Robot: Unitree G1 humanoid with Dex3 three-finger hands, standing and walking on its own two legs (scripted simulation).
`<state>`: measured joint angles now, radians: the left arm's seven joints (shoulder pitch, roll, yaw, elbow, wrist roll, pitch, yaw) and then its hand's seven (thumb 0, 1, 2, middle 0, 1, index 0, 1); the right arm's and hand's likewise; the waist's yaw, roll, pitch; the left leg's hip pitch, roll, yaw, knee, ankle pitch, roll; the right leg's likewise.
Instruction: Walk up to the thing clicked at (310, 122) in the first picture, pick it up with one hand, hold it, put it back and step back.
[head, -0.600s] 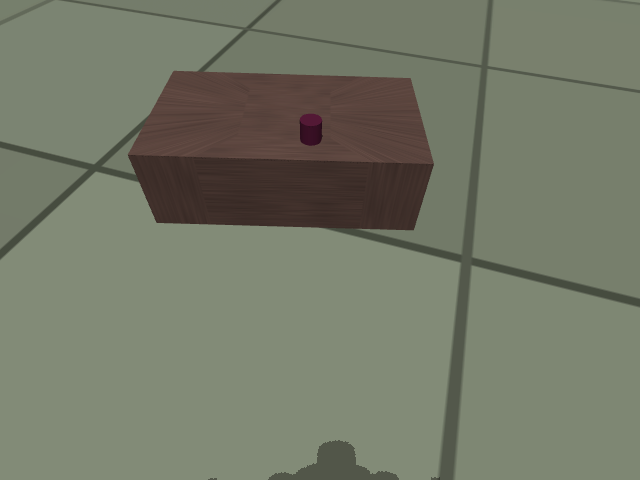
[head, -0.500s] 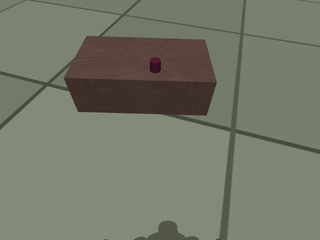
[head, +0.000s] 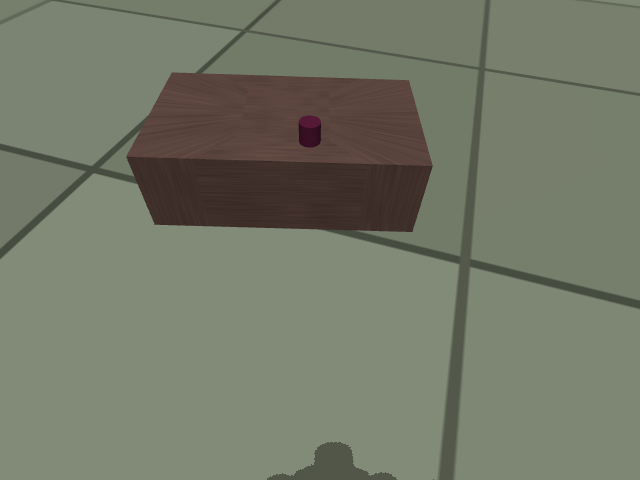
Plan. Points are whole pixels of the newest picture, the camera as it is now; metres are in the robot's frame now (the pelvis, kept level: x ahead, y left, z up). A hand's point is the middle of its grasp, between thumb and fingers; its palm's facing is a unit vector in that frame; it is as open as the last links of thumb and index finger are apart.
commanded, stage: stand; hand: left
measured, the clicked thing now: (309, 131) +1.35 +0.02 -0.38
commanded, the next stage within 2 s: walk up in 0.52 s
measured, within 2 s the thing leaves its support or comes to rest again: neither
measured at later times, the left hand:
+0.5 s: hand out of the picture +0.08 +0.25 -0.16, palm faces -0.03 -0.94 -0.34, open 7.4 cm
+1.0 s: hand (188, 477) +0.17 +0.18 -0.15, palm faces -0.01 -0.92 -0.39, open 7.4 cm
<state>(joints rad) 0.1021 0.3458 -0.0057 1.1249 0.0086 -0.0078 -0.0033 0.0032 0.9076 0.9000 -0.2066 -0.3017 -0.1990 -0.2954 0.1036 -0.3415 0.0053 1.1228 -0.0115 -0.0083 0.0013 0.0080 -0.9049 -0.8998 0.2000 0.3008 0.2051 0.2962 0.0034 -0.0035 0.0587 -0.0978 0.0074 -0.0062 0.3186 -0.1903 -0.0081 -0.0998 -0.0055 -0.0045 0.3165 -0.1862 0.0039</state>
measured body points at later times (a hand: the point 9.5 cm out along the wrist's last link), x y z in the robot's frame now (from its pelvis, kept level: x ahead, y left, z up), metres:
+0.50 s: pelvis +0.00 +0.00 +0.00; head +0.01 +0.01 +0.45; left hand +0.08 +0.30 -0.13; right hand +0.08 -0.30 -0.13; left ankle -0.01 +0.12 -0.75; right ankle -0.01 -0.12 -0.75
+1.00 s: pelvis +0.11 -0.10 -0.02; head +0.11 -0.12 +0.43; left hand +0.17 +0.23 -0.12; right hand +0.16 -0.44 -0.15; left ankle +0.08 +0.04 -0.68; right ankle +0.15 -0.21 -0.75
